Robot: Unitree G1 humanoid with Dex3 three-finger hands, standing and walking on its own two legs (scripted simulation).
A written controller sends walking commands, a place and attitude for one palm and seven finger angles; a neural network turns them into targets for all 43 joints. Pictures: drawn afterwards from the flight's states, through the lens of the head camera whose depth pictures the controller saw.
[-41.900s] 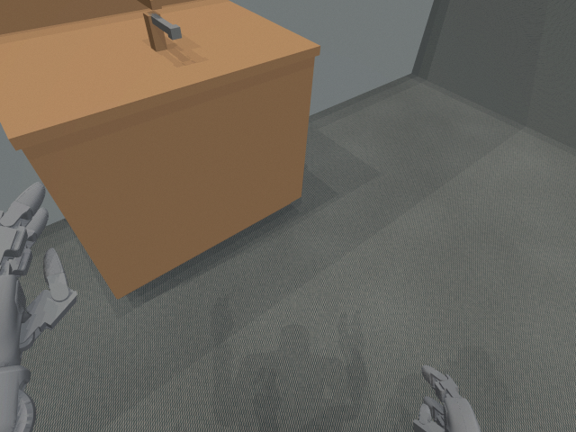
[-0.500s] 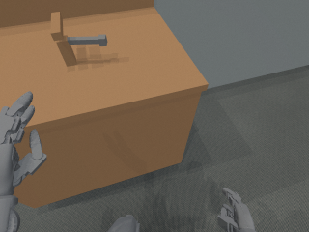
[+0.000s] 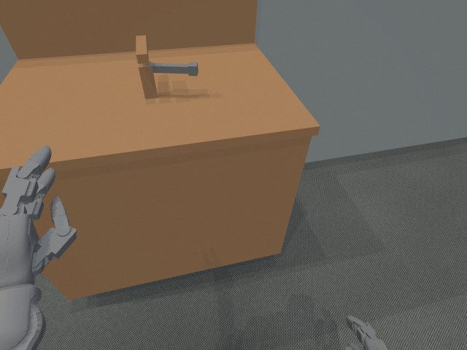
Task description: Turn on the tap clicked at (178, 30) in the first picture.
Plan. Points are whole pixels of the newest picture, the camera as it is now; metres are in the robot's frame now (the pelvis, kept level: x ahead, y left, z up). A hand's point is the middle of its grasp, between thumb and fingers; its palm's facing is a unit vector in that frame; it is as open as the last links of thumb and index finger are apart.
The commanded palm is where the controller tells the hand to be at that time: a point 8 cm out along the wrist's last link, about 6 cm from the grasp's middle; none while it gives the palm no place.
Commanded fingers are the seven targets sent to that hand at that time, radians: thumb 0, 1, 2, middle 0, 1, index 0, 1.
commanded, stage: stop stepping back and stand still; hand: left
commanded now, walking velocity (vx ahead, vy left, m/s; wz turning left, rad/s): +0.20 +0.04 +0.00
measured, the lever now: (193, 69) +0.80 +0.17 +0.12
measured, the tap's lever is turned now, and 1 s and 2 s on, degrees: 75 75 75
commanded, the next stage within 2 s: stand and check the lever's angle in 0.52 s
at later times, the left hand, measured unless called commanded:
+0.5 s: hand (90, 247) +0.20 +0.20 +0.16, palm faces +0.32 -0.87 -0.39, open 7.4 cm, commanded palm +0.15 +0.25 +0.19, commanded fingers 0.00 0.90 0.90 -0.20 -0.30 -0.20 -0.30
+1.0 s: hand (76, 215) +0.24 +0.23 +0.18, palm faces +0.34 -0.86 -0.38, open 7.4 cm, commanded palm +0.19 +0.27 +0.19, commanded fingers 0.00 0.90 0.90 -0.20 -0.30 -0.20 -0.30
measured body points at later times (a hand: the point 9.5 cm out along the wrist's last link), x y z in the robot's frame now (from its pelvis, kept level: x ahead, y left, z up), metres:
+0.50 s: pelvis -0.02 -0.02 +0.01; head -0.01 -0.03 +0.46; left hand +0.18 +0.24 +0.19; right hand +0.12 -0.27 -0.09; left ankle +0.02 +0.10 -0.69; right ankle -0.01 -0.12 -0.73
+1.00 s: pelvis +0.01 +0.00 +0.01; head +0.03 +0.00 +0.46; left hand +0.21 +0.27 +0.20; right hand +0.19 -0.23 -0.06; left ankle +0.04 +0.11 -0.73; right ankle -0.01 -0.12 -0.73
